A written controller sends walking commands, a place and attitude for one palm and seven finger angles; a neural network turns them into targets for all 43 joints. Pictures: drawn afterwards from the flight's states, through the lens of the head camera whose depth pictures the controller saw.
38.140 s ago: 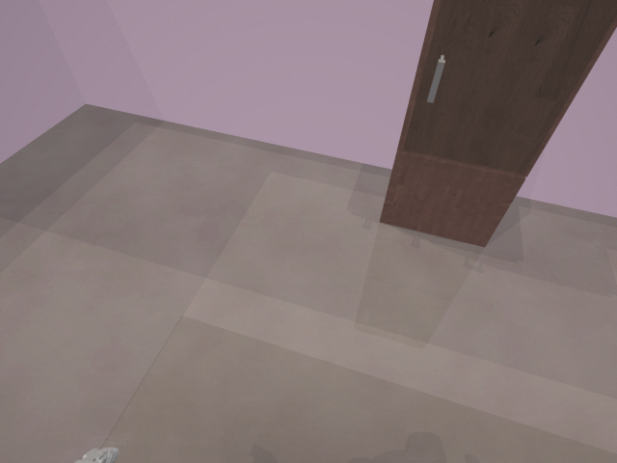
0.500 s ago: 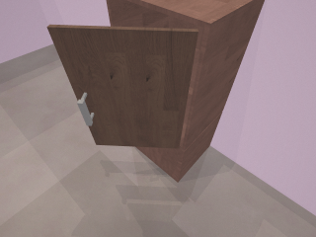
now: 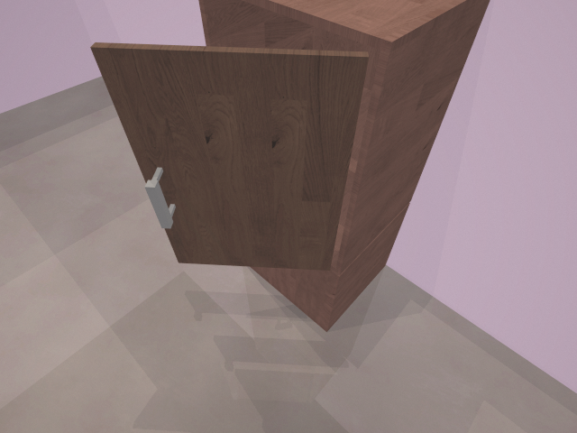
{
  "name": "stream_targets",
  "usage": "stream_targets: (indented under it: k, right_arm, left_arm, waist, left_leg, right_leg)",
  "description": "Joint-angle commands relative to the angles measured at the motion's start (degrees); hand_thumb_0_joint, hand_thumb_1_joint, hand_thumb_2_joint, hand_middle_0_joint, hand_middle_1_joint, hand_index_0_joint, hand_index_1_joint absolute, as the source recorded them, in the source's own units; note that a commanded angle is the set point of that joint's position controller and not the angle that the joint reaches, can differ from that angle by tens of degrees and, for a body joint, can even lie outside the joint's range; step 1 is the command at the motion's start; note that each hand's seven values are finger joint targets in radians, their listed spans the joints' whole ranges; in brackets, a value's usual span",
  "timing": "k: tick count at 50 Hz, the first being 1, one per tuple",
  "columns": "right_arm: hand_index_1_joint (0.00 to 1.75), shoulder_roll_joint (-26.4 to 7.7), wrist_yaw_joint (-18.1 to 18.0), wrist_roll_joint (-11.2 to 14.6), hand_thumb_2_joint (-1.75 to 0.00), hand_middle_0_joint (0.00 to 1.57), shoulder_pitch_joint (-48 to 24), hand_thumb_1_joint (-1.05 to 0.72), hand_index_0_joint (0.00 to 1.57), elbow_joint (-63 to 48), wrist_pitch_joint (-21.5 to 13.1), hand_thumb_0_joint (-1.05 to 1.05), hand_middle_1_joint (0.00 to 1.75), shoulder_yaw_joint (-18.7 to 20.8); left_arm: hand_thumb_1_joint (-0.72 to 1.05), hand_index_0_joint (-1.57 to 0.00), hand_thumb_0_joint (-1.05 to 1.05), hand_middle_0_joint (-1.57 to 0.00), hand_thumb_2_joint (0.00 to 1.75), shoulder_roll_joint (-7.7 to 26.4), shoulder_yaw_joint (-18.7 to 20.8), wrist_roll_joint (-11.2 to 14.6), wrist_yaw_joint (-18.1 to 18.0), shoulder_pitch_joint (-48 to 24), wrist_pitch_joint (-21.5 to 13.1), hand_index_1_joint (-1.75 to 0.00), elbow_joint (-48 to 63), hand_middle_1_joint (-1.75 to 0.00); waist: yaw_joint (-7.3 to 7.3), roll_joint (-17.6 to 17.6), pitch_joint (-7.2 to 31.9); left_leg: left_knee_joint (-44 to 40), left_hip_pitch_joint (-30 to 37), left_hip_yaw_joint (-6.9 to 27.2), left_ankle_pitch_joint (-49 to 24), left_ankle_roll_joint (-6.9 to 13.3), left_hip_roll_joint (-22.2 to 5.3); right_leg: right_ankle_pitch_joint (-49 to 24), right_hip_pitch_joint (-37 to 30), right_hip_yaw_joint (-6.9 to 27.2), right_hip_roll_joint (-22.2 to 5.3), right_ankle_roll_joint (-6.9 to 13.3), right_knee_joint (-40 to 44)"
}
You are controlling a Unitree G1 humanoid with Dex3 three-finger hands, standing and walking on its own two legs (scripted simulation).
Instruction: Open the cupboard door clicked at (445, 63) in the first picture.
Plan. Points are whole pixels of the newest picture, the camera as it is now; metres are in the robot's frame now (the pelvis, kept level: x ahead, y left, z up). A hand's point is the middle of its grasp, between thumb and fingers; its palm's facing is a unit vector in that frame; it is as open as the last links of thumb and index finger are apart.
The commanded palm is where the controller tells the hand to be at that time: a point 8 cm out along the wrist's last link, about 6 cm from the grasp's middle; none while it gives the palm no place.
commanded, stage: look again from close up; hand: left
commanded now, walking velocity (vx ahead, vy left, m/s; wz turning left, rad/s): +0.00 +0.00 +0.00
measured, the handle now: (162, 198) +0.56 +0.31 -0.06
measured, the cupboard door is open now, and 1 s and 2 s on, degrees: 40 40 40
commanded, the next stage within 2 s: shuffle to correct the standing spot in 0.30 s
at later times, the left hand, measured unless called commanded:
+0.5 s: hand out of the picture +0.00 +0.18 -0.17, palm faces +0.05 -0.97 -0.22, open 7.4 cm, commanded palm none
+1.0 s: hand out of the picture +0.01 +0.26 -0.18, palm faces +0.09 -0.97 -0.24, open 7.4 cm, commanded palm none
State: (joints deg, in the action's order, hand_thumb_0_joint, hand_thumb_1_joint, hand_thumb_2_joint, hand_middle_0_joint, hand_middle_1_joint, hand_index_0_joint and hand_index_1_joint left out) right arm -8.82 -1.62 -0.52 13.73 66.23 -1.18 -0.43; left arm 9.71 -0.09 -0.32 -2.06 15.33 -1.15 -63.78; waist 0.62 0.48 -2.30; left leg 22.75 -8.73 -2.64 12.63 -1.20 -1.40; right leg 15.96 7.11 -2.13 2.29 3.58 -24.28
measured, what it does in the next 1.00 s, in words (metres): lifts its right foot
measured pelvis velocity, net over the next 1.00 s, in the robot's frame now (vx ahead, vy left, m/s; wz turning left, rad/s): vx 0.00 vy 0.07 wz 0.02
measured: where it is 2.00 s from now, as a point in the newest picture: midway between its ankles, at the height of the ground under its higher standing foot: outside the picture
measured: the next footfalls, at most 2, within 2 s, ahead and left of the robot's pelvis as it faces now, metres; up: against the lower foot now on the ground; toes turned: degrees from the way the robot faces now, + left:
right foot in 1.12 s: +0.05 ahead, +0.01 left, +0.00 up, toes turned -1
left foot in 1.36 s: +0.09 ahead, +0.25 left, +0.00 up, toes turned +5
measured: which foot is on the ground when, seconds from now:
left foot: down 0.00-1.00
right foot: down 0.00-0.82, up 0.84-1.00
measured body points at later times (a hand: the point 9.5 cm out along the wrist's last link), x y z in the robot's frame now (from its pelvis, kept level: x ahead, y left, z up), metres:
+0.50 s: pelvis +0.00 +0.00 +0.00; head +0.01 +0.00 +0.45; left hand +0.00 +0.23 -0.16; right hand +0.02 -0.23 -0.16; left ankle +0.00 +0.13 -0.74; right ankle -0.03 -0.07 -0.74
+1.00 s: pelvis +0.00 +0.07 -0.01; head +0.03 +0.07 +0.44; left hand +0.01 +0.31 -0.16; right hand +0.02 -0.15 -0.16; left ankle +0.00 +0.14 -0.74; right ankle -0.04 -0.04 -0.70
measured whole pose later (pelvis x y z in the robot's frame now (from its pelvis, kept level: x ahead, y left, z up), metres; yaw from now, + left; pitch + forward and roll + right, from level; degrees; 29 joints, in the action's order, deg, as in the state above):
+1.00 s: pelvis +0.00 +0.07 -0.01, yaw +1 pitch +0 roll +1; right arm -8.4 -1.1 -1.6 15.4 58.7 0.8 1.5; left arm 9.8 3.3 -1.4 -2.5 14.3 3.0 -58.5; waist 1.1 1.2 -3.5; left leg 27.5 -13.5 -7.7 14.7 4.9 2.7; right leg 29.9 21.5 -4.2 -4.2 1.5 -54.4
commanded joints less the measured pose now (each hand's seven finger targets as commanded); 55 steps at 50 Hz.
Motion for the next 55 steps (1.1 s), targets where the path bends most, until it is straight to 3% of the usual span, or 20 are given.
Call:
stream_targets:
  k: [1,12,18,21,26,32,35,37,39,40,41,42,43,44,46,50,52,53,54,55]
  right_arm:
    - [0.30,-5.9,-0.5,-0.2,-0.90,0.20,2.5,-0.90,0.20,-1.6,-0.6,0.00,0.30,0.8]
    - [0.30,-6.4,-0.5,-0.3,-0.90,0.20,2.2,-0.90,0.20,-1.7,-0.6,0.00,0.30,0.9]
    - [0.30,-6.0,-0.5,-0.2,-0.90,0.20,1.8,-0.90,0.20,-1.6,-0.6,0.00,0.30,0.8]
    - [0.30,-7.3,-0.5,-0.2,-0.90,0.20,1.8,-0.90,0.20,-1.8,-0.6,0.00,0.30,1.1]
    - [0.30,-5.1,-0.1,-0.4,-0.90,0.20,3.1,-0.90,0.20,-2.8,0.5,0.00,0.30,1.0]
    - [0.30,-4.7,0.2,-0.5,-0.90,0.20,2.5,-0.90,0.20,-5.6,1.7,0.00,0.30,2.0]
    - [0.30,-4.6,0.5,-0.5,-0.90,0.20,2.2,-0.90,0.20,-7.0,1.6,0.00,0.30,2.4]
    - [0.30,-4.4,0.6,-0.4,-0.90,0.20,4.0,-0.90,0.20,-7.2,1.4,0.00,0.30,2.6]
    - [0.30,-5.5,0.6,-0.6,-0.90,0.20,6.1,-0.90,0.20,-6.8,1.2,0.00,0.30,3.0]
    - [0.30,-7.2,0.5,-0.8,-0.90,0.20,7.5,-0.90,0.20,-6.8,1.2,0.00,0.30,3.4]
    - [0.30,-8.8,0.3,-0.9,-0.90,0.20,9.1,-0.90,0.20,-7.0,1.3,0.00,0.30,3.6]
    - [0.30,-8.7,0.1,-0.8,-0.90,0.20,9.5,-0.90,0.20,-7.5,1.4,0.00,0.30,3.6]
    - [0.30,-8.0,0.0,-0.8,-0.90,0.20,8.9,-0.90,0.20,-8.2,1.3,0.00,0.30,3.4]
    - [0.30,-8.0,0.0,-1.0,-0.90,0.20,7.4,-0.90,0.20,-9.0,1.3,0.00,0.30,3.3]
    - [0.30,-7.5,0.1,-1.3,-0.90,0.20,4.6,-0.90,0.20,-10.2,1.2,0.00,0.30,3.2]
    - [0.30,-7.1,0.1,-1.4,-0.90,0.20,5.4,-0.90,0.20,-10.1,1.2,0.00,0.30,3.1]
    - [0.30,-7.3,0.2,-1.2,-0.90,0.20,6.0,-0.90,0.20,-9.9,1.4,0.00,0.30,3.1]
    - [0.30,-7.0,0.3,-1.0,-0.90,0.20,5.7,-0.90,0.20,-10.0,1.4,0.00,0.30,3.0]
    - [0.30,-6.5,0.5,-0.6,-0.90,0.20,5.0,-0.90,0.20,-10.3,1.2,0.00,0.30,2.9]
    - [0.30,-4.7,0.8,-0.1,-0.90,0.20,4.4,-0.90,0.20,-11.1,1.1,0.00,0.30,2.8]
  left_arm:
    - [0.90,-0.20,0.00,-0.20,0.90,6.5,0.9,-0.2,-0.1,3.4,-1.0,-0.30,1.3,-0.30]
    - [0.90,-0.20,0.00,-0.20,0.90,7.1,1.0,-0.2,-0.1,3.3,-1.2,-0.30,1.4,-0.30]
    - [0.90,-0.20,0.00,-0.20,0.90,6.9,1.1,-0.3,0.0,3.2,-1.1,-0.30,1.4,-0.30]
    - [0.90,-0.20,0.00,-0.20,0.90,7.9,1.3,-0.3,0.0,2.9,-1.2,-0.30,1.6,-0.30]
    - [0.90,-0.20,0.00,-0.20,0.90,7.7,1.9,-0.3,-0.4,4.2,-0.6,-0.30,2.1,-0.30]
    - [0.90,-0.20,0.00,-0.20,0.90,9.7,3.6,-0.8,-0.7,4.8,0.1,-0.30,3.6,-0.30]
    - [0.90,-0.20,0.00,-0.20,0.90,10.2,4.5,-1.0,-0.9,5.4,0.2,-0.30,4.3,-0.30]
    - [0.90,-0.20,0.00,-0.20,0.90,10.3,4.8,-1.0,-0.9,4.5,0.4,-0.30,5.0,-0.30]
    - [0.90,-0.20,0.00,-0.20,0.90,9.0,4.8,-1.0,-0.8,3.5,1.2,-0.30,6.2,-0.30]
    - [0.90,-0.20,0.00,-0.20,0.90,7.4,4.6,-1.1,-0.8,2.4,1.6,-0.30,6.7,-0.30]
    - [0.90,-0.20,0.00,-0.20,0.90,5.4,4.2,-1.2,-0.7,1.0,2.1,-0.30,7.5,-0.30]
    - [0.90,-0.20,0.00,-0.20,0.90,4.4,3.8,-1.2,-0.7,-0.1,2.5,-0.30,8.3,-0.30]
    - [0.90,-0.20,0.00,-0.20,0.90,3.7,3.7,-1.3,-0.6,-0.8,2.6,-0.30,8.7,-0.30]
    - [0.90,-0.20,0.00,-0.20,0.90,3.2,3.7,-1.3,-0.5,-0.6,2.5,-0.30,8.7,-0.30]
    - [0.90,-0.20,0.00,-0.20,0.90,2.5,3.6,-1.4,-0.2,0.7,2.6,-0.30,8.4,-0.30]
    - [0.90,-0.20,0.00,-0.20,0.90,1.4,3.2,-1.4,-0.2,1.3,2.7,-0.30,8.8,-0.30]
    - [0.90,-0.20,0.00,-0.20,0.90,1.3,3.1,-1.3,-0.3,2.7,2.3,-0.30,8.6,-0.30]
    - [0.90,-0.20,0.00,-0.20,0.90,1.6,3.3,-1.4,-0.3,4.2,1.8,-0.30,8.2,-0.30]
    - [0.90,-0.20,0.00,-0.20,0.90,2.8,3.5,-1.4,-0.5,7.1,1.3,-0.30,7.4,-0.30]
    - [0.90,-0.20,0.00,-0.20,0.90,7.0,4.3,-1.8,-0.9,9.3,0.6,-0.30,6.9,-0.30]
  waist:
    - [-0.23,-0.8,-0.8]
    - [-0.24,-0.2,0.2]
    - [-0.01,0.2,-1.5]
    - [-0.02,-0.4,0.0]
    - [0.49,1.1,-0.1]
    - [1.46,6.3,-3.2]
    - [1.64,6.5,-2.7]
    - [0.73,6.8,-1.5]
    - [0.04,1.0,-0.9]
    - [-0.93,-6.4,-0.7]
    - [-1.41,-12.6,-0.8]
    - [-1.93,-13.1,-1.1]
    - [-1.55,-8.9,-1.8]
    - [-1.07,-7.0,-0.8]
    - [0.07,-5.7,0.9]
    - [-0.14,-5.5,1.0]
    - [0.47,-4.1,2.1]
    - [1.59,-2.4,2.2]
    - [3.09,-0.3,3.3]
    - [3.87,10.3,2.7]
  left_leg:
    - [-2.8,0.7,4.5,-8.0,2.2,-4.5]
    - [-2.7,1.0,4.5,-8.9,2.0,-4.5]
    - [-3.1,0.5,4.7,-8.6,2.2,-4.5]
    - [-2.7,0.6,4.6,-8.4,2.1,-4.2]
    - [0.7,-3.0,2.3,-4.6,0.9,-2.4]
    - [8.3,-9.6,0.8,5.3,0.3,-0.9]
    - [9.4,-10.6,0.3,6.5,0.2,-1.0]
    - [5.0,-6.1,-0.7,2.1,0.4,-0.7]
    - [2.4,1.1,-0.4,-7.0,1.7,-3.0]
    - [0.9,2.6,6.1,-11.1,4.6,-7.4]
    - [-4.4,2.0,12.8,-11.4,9.0,-12.5]
    - [-8.0,0.5,16.5,-9.7,12.6,-14.8]
    - [-8.0,-0.4,17.8,-10.0,15.1,-15.9]
    - [-7.5,-1.0,16.7,-9.6,15.5,-15.5]
    - [-7.3,-1.7,12.2,-9.9,14.1,-12.7]
    - [-6.8,-2.9,10.2,-10.2,13.5,-11.1]
    - [-5.0,-3.0,9.7,-8.7,12.7,-10.2]
    - [-2.6,-5.2,8.6,-7.9,11.5,-9.2]
    - [1.0,-9.5,6.6,-3.5,9.0,-7.1]
    - [10.4,-19.3,0.8,5.8,4.7,-1.1]
  right_leg:
    - [-12.8,2.9,7.0,-8.6,-0.5,5.3]
    - [-14.4,2.0,6.8,-8.9,-0.6,5.5]
    - [-13.0,2.8,6.6,-8.6,-0.7,6.0]
    - [-13.3,1.9,7.3,-9.2,-0.4,6.0]
    - [-14.4,0.8,10.1,-13.1,1.0,5.3]
    - [-14.0,2.0,16.5,-20.4,5.7,6.4]
    - [-20.1,1.7,16.1,-21.8,6.8,3.5]
    - [-21.7,3.9,13.3,-20.1,5.3,-0.1]
    - [-12.6,10.0,7.0,-14.9,2.2,-5.0]
    - [-1.9,13.5,2.6,-10.2,0.1,-10.2]
    - [11.2,16.4,-2.7,-6.0,-2.1,-18.0]
    - [18.5,18.9,-2.0,-5.1,-2.2,-27.8]
    - [19.4,21.0,-0.7,-5.9,-1.5,-33.6]
    - [17.9,21.3,-0.1,-6.8,-1.2,-36.3]
    - [15.0,19.4,-1.4,-7.4,-1.7,-35.1]
    - [13.3,14.2,-3.3,-6.7,-2.1,-24.0]
    - [10.1,9.9,-3.5,-6.3,-2.1,-15.3]
    - [5.5,5.3,-3.5,-6.5,-1.9,-8.1]
    - [-0.3,-2.0,-1.2,-9.1,-1.5,-0.4]
    - [-1.0,-9.1,13.5,-20.5,2.6,5.9]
